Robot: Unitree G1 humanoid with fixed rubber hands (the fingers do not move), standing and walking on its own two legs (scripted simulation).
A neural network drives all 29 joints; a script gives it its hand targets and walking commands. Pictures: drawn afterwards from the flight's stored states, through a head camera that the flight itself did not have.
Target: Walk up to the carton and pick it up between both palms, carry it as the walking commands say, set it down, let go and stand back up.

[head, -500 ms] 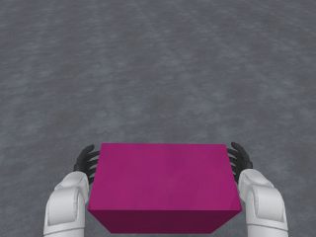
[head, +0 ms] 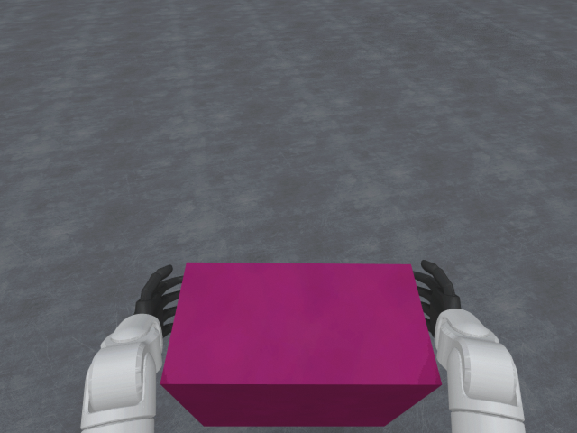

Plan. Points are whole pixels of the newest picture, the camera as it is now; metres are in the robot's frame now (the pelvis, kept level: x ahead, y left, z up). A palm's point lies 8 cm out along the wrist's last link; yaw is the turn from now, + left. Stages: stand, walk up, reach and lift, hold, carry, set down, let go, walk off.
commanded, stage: carry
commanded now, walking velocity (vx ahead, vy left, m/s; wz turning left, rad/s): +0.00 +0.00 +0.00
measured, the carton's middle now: (296, 353) +0.25 +0.00 -0.03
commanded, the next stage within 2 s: none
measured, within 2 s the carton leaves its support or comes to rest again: neither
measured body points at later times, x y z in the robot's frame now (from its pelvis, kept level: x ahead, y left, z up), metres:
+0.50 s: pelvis -0.05 +0.00 -0.02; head -0.04 +0.00 +0.43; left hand +0.23 +0.16 +0.04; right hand +0.18 -0.22 +0.05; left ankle +0.03 +0.11 -0.74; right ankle +0.00 -0.11 -0.74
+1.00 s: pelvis -0.17 +0.01 -0.01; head -0.14 -0.01 +0.44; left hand +0.15 +0.08 +0.07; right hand +0.01 -0.28 +0.07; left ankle -0.17 +0.16 -0.69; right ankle -0.08 -0.11 -0.74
